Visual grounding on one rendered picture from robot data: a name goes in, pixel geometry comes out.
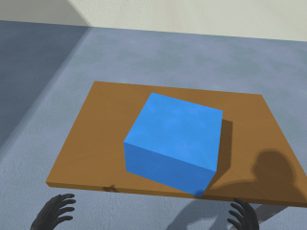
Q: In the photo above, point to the table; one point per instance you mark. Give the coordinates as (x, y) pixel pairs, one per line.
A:
(255, 162)

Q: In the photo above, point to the carton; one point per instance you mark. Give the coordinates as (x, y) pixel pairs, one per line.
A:
(175, 143)

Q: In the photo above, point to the robot left hand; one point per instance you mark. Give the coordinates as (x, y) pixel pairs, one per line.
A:
(47, 218)

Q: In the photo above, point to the robot right hand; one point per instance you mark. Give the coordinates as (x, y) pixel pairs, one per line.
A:
(248, 219)

